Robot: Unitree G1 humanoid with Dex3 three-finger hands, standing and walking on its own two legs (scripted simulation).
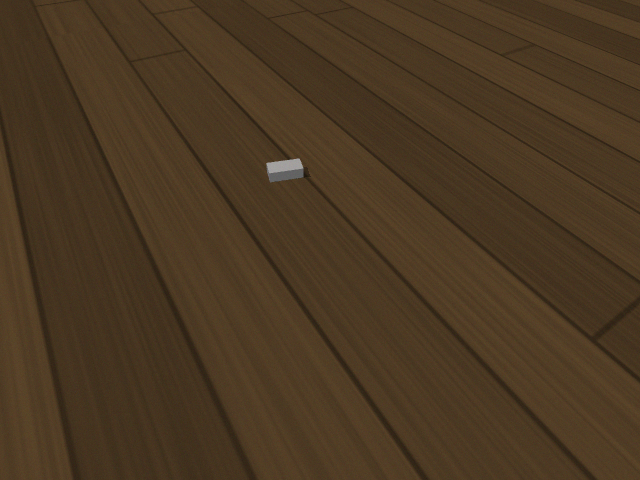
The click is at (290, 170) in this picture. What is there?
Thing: lying carton
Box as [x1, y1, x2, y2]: [266, 158, 303, 181]
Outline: 299,158 266,163 269,180 275,181 303,177 303,168
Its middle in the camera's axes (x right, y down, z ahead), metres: -0.16 -0.33 +1.93
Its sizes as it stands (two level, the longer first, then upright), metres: 0.168 0.082 0.056
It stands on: the floor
